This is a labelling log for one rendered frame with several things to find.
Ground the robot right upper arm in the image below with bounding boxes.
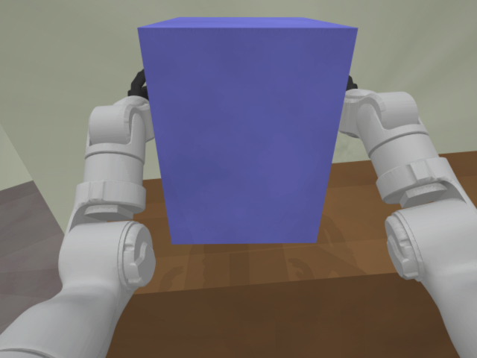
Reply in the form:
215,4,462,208
385,197,477,358

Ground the robot left hand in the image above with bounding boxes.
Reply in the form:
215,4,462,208
127,69,148,100

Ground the pedestal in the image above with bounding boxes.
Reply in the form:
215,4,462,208
105,151,477,358

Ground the robot right hand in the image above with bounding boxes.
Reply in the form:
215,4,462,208
346,76,358,91

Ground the carton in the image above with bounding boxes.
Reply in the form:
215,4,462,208
137,17,358,245

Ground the robot left forearm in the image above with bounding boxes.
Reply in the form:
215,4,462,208
58,95,154,282

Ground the robot left upper arm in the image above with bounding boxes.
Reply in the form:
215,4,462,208
0,221,156,358

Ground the robot right forearm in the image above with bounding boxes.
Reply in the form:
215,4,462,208
338,89,477,215

